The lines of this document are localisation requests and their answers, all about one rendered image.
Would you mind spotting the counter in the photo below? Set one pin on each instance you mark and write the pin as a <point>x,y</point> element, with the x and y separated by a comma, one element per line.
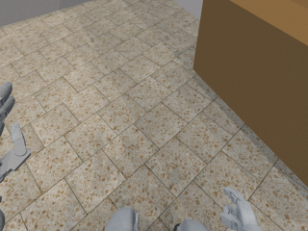
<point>254,55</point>

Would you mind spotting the robot right hand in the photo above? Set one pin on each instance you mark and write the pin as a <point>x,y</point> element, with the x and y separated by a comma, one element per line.
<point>243,214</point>

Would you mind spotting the robot thigh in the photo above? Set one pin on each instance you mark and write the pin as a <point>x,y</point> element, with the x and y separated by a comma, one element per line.
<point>124,219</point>
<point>191,225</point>

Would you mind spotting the robot left hand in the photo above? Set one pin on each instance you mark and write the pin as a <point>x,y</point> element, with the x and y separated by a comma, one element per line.
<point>14,158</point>

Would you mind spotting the robot right thigh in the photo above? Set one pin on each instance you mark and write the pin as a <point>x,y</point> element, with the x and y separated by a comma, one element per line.
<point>191,225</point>

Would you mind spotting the robot left thigh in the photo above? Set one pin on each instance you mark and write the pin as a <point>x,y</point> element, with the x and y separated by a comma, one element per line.
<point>124,219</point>

